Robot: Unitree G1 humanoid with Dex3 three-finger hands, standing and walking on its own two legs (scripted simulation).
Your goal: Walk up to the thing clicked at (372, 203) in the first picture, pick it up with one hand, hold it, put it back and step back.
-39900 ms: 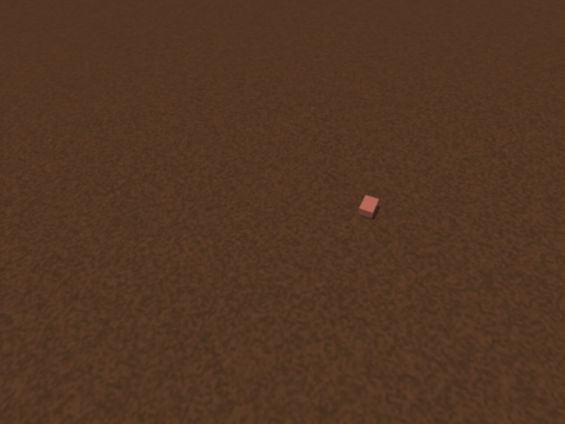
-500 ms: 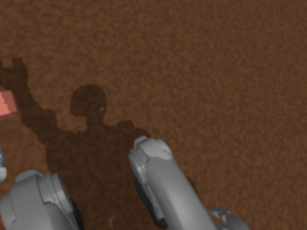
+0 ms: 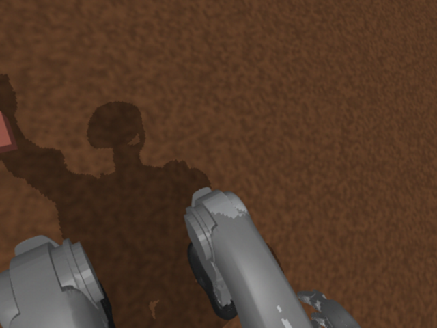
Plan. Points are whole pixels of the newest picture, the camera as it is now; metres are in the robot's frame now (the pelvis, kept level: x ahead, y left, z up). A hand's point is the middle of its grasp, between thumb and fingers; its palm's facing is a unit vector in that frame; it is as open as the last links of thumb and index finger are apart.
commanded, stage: rest palm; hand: left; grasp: from above
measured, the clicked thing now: out of the picture +0.51 +0.33 -0.30
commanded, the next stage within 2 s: close in 1.74 s
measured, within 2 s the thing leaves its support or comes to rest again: neither
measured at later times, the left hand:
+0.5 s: hand out of the picture +0.49 +0.31 -0.23, palm faces -0.45 -0.09 -0.89, open 13.7 cm
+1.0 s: hand out of the picture +0.49 +0.31 -0.25, palm faces -0.45 -0.10 -0.89, open 13.0 cm
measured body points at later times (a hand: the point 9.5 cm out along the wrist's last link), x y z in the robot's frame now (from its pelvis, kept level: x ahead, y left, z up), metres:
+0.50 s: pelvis +0.00 +0.00 -0.01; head +0.28 +0.12 +0.32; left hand +0.51 +0.31 -0.18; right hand +0.05 -0.24 -0.08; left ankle +0.08 +0.15 -0.29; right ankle +0.10 -0.12 -0.29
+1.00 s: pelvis +0.00 +0.01 -0.01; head +0.28 +0.13 +0.32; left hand +0.51 +0.32 -0.19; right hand +0.06 -0.24 -0.07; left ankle +0.08 +0.15 -0.29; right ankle +0.10 -0.12 -0.29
